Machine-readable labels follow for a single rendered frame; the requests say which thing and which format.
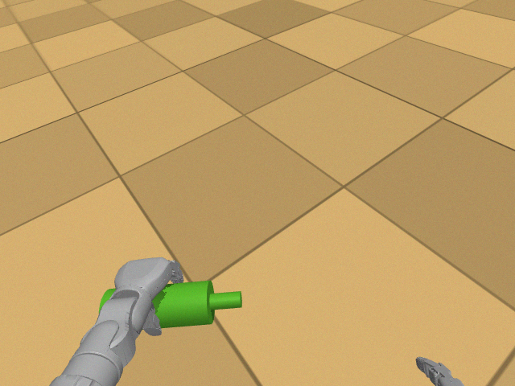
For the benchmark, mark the right robot hand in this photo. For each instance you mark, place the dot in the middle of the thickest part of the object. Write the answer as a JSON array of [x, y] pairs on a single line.
[[439, 375]]

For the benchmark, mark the left robot arm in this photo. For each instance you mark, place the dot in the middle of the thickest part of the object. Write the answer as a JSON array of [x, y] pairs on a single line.
[[110, 344]]

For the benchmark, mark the bottle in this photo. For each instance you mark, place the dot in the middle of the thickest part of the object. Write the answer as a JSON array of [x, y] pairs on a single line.
[[188, 303]]

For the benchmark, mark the left robot hand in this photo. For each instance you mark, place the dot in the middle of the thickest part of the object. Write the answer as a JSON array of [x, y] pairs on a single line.
[[152, 275]]

